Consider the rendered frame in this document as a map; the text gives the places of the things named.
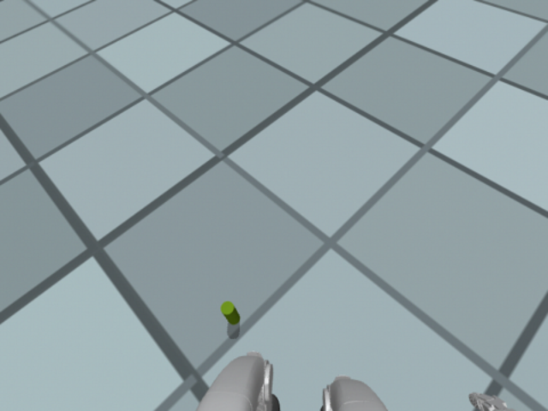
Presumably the right robot hand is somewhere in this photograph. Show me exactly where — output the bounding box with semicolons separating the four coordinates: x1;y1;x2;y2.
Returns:
469;393;515;411

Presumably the can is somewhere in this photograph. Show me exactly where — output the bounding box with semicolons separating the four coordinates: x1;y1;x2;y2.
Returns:
221;301;240;325

